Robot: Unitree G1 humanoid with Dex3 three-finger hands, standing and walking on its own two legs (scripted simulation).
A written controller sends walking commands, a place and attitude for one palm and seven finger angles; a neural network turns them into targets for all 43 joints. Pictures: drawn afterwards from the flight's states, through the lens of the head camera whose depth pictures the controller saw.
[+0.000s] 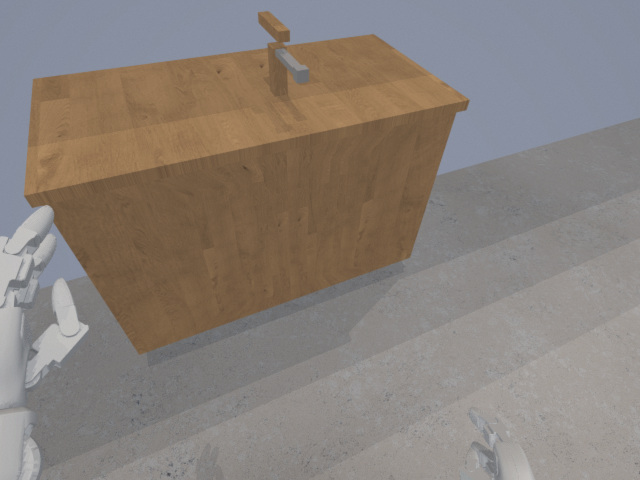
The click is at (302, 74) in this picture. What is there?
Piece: tap's lever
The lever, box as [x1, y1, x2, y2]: [293, 65, 308, 83]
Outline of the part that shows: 293,66 293,79 297,83 308,81 308,68 305,65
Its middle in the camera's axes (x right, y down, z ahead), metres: -0.05 -0.36 +0.85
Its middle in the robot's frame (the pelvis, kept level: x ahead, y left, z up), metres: +0.88 +0.10 +0.11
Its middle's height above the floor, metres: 0.88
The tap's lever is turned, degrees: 0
